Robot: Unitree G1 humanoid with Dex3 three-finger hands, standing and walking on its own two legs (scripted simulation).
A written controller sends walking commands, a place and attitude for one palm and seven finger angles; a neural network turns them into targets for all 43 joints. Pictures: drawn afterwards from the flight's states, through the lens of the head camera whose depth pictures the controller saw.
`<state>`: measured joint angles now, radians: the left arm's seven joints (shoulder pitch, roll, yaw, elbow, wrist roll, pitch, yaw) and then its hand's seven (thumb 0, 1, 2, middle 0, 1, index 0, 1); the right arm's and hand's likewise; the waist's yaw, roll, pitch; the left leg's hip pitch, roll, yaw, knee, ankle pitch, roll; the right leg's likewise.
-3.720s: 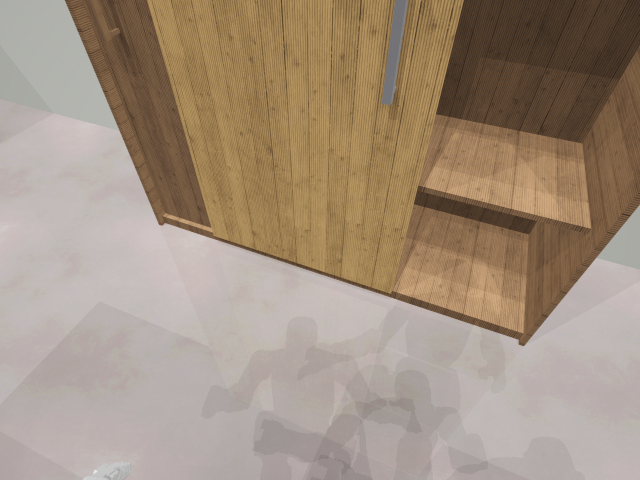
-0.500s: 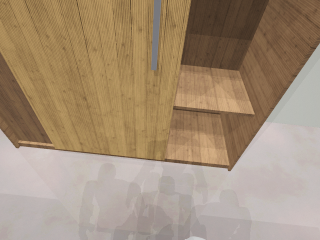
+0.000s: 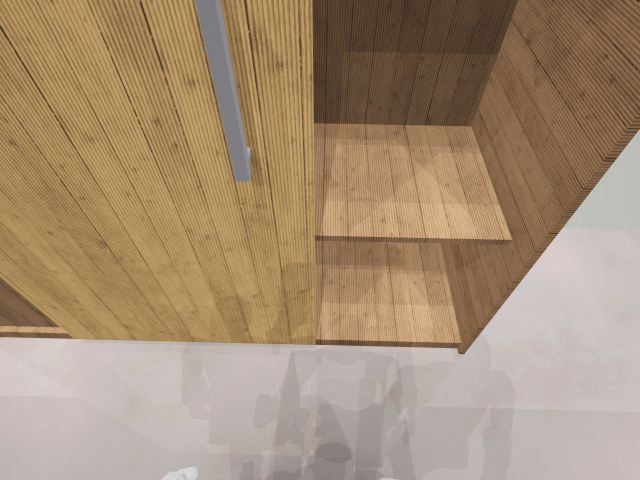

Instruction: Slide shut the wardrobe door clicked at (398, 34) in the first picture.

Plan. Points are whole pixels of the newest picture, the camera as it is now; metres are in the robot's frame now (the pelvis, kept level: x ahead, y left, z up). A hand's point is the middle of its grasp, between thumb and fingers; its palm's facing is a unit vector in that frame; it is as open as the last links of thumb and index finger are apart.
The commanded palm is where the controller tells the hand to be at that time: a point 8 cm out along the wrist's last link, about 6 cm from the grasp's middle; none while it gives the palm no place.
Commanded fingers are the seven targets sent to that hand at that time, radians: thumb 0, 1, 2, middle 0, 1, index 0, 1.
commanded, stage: come to a stop and stand still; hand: left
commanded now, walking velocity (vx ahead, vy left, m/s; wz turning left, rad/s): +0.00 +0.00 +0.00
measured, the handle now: (228, 80) +0.55 +0.13 +0.21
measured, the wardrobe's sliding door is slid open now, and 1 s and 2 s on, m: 0.47 0.47 0.47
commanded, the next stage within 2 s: look again from close up in 1.98 s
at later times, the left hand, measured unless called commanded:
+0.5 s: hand out of the picture +0.07 +0.23 -0.18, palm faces +0.06 -0.98 -0.19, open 7.4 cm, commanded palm none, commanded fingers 0.00 0.90 0.90 -0.20 -0.30 -0.20 -0.30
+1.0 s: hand out of the picture -0.02 +0.16 -0.16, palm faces +0.02 -0.98 -0.19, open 7.4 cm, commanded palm none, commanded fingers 0.00 0.90 0.90 -0.20 -0.30 -0.20 -0.30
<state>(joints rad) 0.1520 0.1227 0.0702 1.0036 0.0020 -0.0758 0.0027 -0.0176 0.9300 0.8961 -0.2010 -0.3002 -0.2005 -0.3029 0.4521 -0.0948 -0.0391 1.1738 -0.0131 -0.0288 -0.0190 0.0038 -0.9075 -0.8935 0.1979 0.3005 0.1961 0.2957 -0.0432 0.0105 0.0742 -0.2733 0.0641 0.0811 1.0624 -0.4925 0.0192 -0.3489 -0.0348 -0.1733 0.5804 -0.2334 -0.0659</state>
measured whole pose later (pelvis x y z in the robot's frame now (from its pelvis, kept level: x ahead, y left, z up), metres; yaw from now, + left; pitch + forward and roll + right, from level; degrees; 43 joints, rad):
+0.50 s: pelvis +0.05 +0.04 +0.01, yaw -1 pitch +0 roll -2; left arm 0.24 0.21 0.06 1.03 0.02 0.05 0.03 0.00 0.91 0.90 -0.20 -0.30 -0.20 -0.30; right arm 0.09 -0.13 -0.02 0.96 -0.02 0.02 -0.04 0.00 -0.91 -0.89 0.20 0.30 0.20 0.30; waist 0.03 -0.05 0.08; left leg -0.35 0.02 0.10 0.50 -0.16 0.07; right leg -0.42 0.00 0.01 1.11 -0.45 0.02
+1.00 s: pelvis +0.02 +0.00 +0.01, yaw -1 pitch +0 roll +0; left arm 0.38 0.11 0.00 1.14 0.01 0.01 0.03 0.00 0.91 0.90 -0.20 -0.30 -0.20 -0.30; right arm 0.37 -0.17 -0.04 1.14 -0.02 0.04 -0.03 0.00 -0.91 -0.89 0.19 0.30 0.19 0.30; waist -0.02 0.04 -0.05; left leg -0.32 0.05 0.02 0.59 -0.27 -0.01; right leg -0.08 0.03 -0.06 0.37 -0.31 -0.05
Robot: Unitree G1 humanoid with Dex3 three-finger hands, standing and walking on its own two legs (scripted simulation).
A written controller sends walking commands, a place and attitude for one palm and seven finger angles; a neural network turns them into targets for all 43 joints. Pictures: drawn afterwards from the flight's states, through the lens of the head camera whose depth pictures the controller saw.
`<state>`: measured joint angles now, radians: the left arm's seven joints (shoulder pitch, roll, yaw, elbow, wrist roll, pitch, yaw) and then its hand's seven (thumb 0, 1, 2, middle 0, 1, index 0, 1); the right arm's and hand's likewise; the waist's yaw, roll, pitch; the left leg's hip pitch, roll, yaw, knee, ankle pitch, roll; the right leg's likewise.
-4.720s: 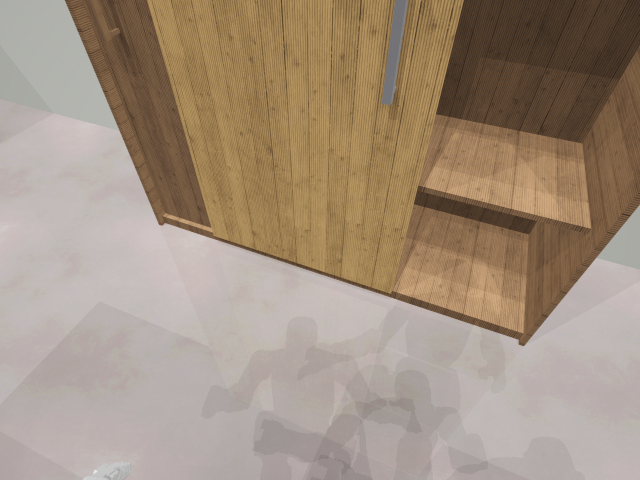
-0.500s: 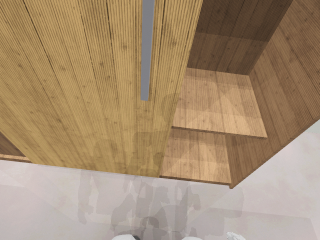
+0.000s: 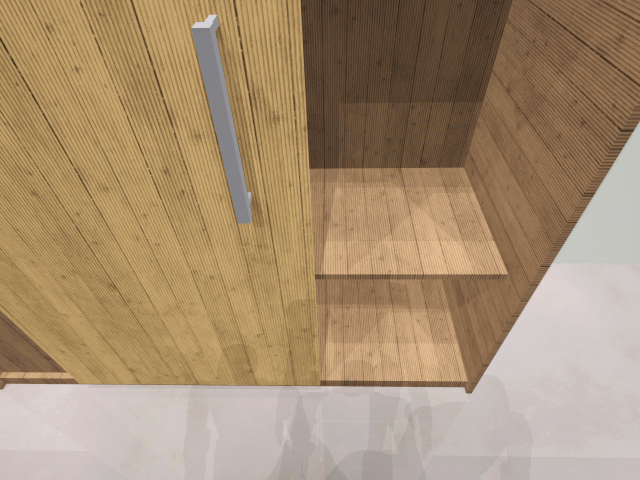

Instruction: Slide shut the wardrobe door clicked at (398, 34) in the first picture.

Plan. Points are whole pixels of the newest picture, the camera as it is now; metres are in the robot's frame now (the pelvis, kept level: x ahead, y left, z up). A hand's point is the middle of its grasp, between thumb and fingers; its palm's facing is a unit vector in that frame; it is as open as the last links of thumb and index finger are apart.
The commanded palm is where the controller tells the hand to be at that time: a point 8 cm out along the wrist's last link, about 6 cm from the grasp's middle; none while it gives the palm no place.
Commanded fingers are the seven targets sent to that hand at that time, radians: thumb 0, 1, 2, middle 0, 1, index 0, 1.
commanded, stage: come to a stop and stand still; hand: left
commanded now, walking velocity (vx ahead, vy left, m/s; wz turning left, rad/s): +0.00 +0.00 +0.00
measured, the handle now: (230, 133) +0.53 +0.15 +0.19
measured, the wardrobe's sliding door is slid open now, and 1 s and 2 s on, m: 0.47 0.47 0.47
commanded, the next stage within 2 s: look again from close up in 0.98 s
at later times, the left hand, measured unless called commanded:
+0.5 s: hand out of the picture -0.03 +0.17 -0.19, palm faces +0.03 -0.98 -0.18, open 7.4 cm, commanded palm none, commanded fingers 0.00 0.90 0.90 -0.20 -0.30 -0.20 -0.30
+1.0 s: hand out of the picture -0.02 +0.22 -0.18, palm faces +0.02 -0.98 -0.20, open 7.4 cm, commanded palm none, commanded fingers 0.00 0.90 0.90 -0.20 -0.30 -0.20 -0.30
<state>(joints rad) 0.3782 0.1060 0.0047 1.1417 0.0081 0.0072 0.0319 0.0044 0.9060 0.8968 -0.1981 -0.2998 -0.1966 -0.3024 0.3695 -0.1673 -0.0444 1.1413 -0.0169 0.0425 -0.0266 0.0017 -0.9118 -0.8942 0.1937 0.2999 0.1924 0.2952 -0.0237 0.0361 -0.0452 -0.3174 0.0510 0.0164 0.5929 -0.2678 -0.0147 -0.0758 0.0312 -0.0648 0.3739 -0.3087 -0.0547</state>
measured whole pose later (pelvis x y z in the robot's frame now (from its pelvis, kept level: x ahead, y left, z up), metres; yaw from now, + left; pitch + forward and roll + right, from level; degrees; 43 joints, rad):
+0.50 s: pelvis -0.01 +0.01 -0.01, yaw +1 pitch +0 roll -1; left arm 0.34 0.11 0.00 1.10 0.02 -0.03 0.05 0.00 0.91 0.90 -0.20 -0.30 -0.20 -0.30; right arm 0.28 -0.16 -0.02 1.06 -0.02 -0.02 -0.03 0.02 -0.93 -0.89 0.19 0.30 0.19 0.30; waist -0.02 0.03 0.02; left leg -0.28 0.04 0.02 0.60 -0.32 0.00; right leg -0.15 0.04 -0.09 0.51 -0.37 -0.04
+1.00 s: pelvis -0.01 +0.04 +0.00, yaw +0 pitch +1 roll +0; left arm 0.31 0.18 -0.01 1.08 0.01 0.00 0.03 0.00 0.91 0.90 -0.20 -0.30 -0.20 -0.30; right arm 0.28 -0.16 0.02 1.09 -0.01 -0.02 -0.03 0.01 -0.92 -0.89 0.20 0.30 0.20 0.30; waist 0.00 -0.02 0.02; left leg -0.25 -0.03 0.07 0.48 -0.26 0.05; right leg -0.16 -0.04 -0.05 0.48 -0.34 0.01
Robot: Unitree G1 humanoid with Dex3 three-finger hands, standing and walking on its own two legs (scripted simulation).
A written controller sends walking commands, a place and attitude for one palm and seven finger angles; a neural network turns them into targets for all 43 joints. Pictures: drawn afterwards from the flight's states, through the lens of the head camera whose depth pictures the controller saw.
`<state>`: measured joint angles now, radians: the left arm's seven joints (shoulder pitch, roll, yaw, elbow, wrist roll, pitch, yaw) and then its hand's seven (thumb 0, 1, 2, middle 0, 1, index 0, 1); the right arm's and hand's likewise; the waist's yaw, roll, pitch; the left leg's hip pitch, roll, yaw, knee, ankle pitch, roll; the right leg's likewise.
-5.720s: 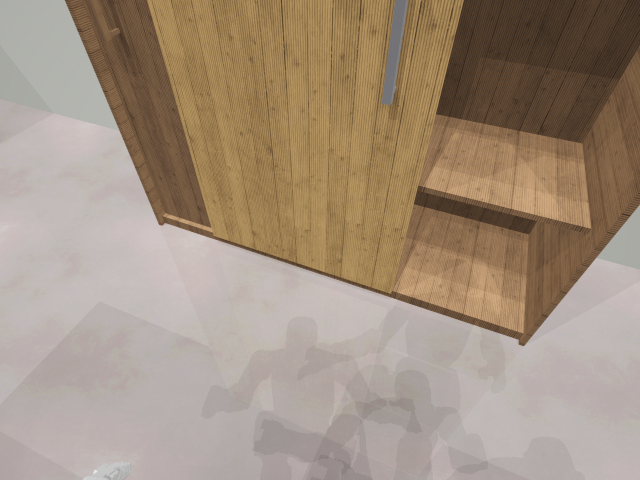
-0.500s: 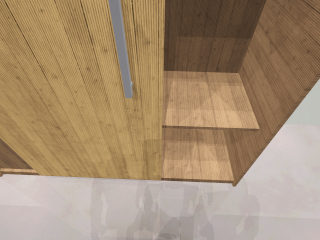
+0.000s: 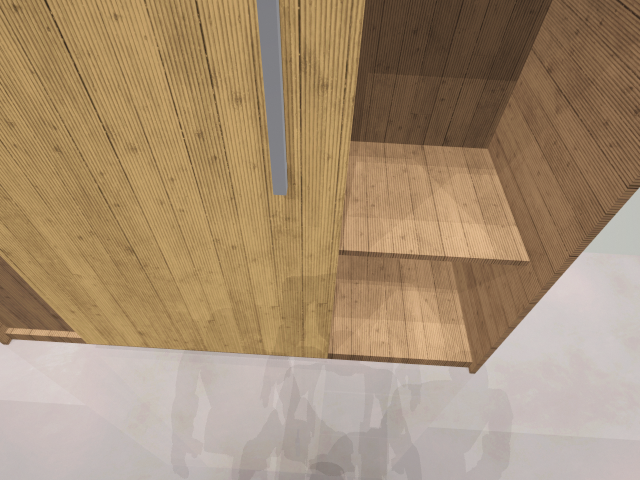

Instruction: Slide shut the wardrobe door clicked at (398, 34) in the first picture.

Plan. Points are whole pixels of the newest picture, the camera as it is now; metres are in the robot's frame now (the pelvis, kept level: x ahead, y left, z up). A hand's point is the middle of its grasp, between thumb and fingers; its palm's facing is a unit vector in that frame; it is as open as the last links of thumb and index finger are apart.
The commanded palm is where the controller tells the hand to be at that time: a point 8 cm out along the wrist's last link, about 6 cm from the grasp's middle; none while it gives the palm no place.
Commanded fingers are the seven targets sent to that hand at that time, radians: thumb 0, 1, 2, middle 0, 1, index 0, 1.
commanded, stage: look again from close up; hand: left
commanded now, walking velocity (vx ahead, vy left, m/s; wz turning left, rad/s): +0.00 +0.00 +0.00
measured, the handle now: (277, 98) +0.55 +0.10 +0.20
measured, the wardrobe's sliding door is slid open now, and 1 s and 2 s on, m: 0.47 0.47 0.47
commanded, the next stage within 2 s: shuffle to correct the standing spot in 1.02 s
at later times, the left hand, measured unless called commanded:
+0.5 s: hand out of the picture +0.00 +0.16 -0.17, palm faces +0.02 -0.98 -0.19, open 7.4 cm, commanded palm none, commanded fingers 0.00 0.90 0.90 -0.20 -0.30 -0.20 -0.30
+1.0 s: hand out of the picture -0.01 +0.14 -0.17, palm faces +0.03 -0.98 -0.19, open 7.4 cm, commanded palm none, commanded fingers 0.00 0.90 0.90 -0.20 -0.30 -0.20 -0.30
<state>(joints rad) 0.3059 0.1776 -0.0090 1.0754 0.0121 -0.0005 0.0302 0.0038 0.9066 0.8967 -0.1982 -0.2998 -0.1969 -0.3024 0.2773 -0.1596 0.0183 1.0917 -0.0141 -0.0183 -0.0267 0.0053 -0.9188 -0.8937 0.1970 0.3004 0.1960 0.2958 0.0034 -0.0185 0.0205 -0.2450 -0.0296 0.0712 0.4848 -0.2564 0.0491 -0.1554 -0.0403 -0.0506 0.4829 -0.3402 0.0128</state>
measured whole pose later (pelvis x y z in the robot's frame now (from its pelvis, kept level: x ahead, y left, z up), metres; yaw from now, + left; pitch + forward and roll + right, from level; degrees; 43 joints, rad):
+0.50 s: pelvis +0.01 -0.01 +0.00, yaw +0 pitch +0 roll +1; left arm 0.30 0.16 -0.01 1.10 0.01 -0.01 0.03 0.00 0.91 0.90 -0.20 -0.30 -0.20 -0.30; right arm 0.25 -0.17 0.02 1.12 -0.01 -0.02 -0.03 0.00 -0.92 -0.89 0.20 0.30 0.20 0.30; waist 0.01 -0.02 0.01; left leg -0.21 -0.03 0.07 0.46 -0.25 0.03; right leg -0.13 -0.03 -0.05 0.46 -0.35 0.00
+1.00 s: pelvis +0.01 -0.03 +0.00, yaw +0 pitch +0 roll +1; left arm 0.32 0.16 -0.01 1.11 0.01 -0.01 0.03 0.00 0.91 0.90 -0.20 -0.30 -0.20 -0.30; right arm 0.25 -0.16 0.02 1.14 -0.01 -0.02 -0.04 0.00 -0.92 -0.89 0.20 0.30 0.20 0.30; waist 0.01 -0.02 0.01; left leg -0.20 0.00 0.05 0.44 -0.25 0.01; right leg -0.11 -0.01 -0.07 0.44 -0.34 -0.03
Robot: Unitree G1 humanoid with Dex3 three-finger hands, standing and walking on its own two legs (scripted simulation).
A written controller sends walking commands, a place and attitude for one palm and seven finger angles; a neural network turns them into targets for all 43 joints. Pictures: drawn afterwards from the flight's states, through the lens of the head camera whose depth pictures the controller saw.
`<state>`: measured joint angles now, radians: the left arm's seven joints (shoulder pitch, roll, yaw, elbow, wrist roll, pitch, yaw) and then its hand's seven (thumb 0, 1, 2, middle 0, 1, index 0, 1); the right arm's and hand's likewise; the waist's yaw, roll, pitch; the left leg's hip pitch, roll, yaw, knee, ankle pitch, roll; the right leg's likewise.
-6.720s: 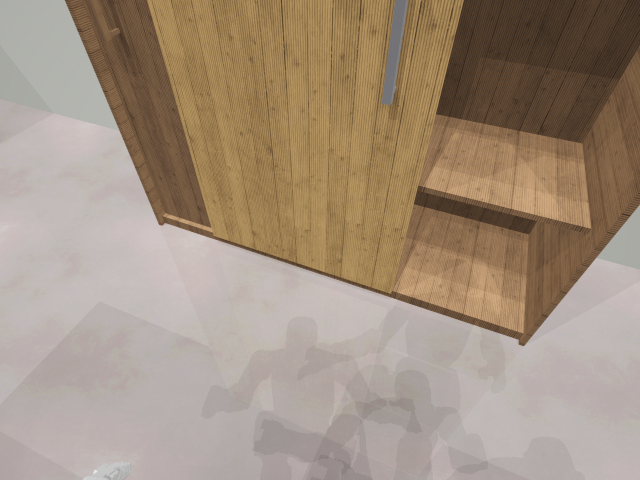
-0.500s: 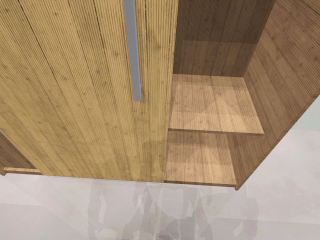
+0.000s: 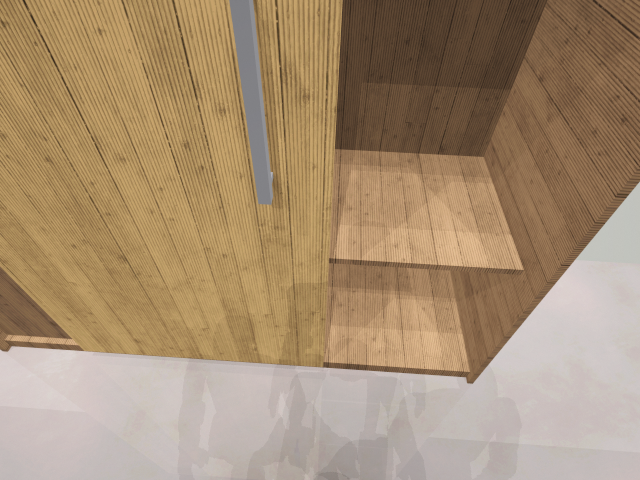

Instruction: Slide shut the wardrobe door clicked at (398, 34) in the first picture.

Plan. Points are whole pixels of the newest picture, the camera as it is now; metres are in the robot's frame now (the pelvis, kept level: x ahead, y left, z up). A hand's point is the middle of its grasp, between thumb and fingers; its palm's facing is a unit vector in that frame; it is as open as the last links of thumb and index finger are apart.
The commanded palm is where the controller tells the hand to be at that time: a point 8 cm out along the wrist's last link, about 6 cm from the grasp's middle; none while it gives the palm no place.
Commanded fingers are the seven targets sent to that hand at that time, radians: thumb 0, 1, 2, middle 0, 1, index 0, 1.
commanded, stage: look again from close up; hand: left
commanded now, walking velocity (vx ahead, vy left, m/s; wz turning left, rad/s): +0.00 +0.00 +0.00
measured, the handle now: (258, 109) +0.54 +0.13 +0.19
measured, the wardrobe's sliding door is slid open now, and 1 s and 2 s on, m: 0.47 0.47 0.47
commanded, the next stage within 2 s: shuffle to correct the standing spot in 0.02 s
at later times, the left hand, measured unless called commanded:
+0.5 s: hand out of the picture -0.02 +0.16 -0.19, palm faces +0.04 -0.99 -0.14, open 7.4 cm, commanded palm none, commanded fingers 0.00 0.90 0.90 -0.20 -0.30 -0.20 -0.30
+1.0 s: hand (229, 468) +0.17 +0.15 -0.17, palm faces +0.09 -0.97 -0.23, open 7.3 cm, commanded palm none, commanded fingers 0.00 0.90 0.90 -0.20 -0.30 -0.20 -0.30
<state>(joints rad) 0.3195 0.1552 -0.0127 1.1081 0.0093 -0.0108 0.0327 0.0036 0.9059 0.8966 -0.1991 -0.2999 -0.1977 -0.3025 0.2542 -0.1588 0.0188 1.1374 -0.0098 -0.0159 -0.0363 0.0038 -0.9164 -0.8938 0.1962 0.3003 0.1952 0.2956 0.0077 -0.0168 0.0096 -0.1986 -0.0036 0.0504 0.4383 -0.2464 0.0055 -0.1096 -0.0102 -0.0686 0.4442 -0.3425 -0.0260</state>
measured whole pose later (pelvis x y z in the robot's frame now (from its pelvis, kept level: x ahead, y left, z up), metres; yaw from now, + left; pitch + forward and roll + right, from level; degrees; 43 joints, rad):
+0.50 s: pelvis +0.06 +0.00 -0.01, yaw +0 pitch +1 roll +1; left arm 0.42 0.15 0.02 1.15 0.02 0.00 0.01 0.01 0.91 0.90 -0.20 -0.30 -0.20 -0.30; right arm 0.33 -0.13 0.01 1.11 -0.03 -0.07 -0.04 0.00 -0.91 -0.89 0.20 0.30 0.19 0.30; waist -0.01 -0.06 0.01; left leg -0.20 0.01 0.11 0.58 -0.39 0.03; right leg -0.27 -0.01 -0.07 0.95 -0.53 -0.06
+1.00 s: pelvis +0.09 -0.04 -0.01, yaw +4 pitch -1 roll +2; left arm 0.13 0.16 0.04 0.97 0.03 0.01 0.04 0.00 0.91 0.90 -0.20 -0.30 -0.20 -0.30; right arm 0.20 -0.19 -0.05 1.02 -0.01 0.04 -0.03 0.00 -0.91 -0.89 0.19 0.30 0.19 0.30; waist 0.00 -0.03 0.09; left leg -0.40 -0.01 0.04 0.97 -0.52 -0.04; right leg -0.40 -0.09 -0.08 0.55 -0.13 -0.03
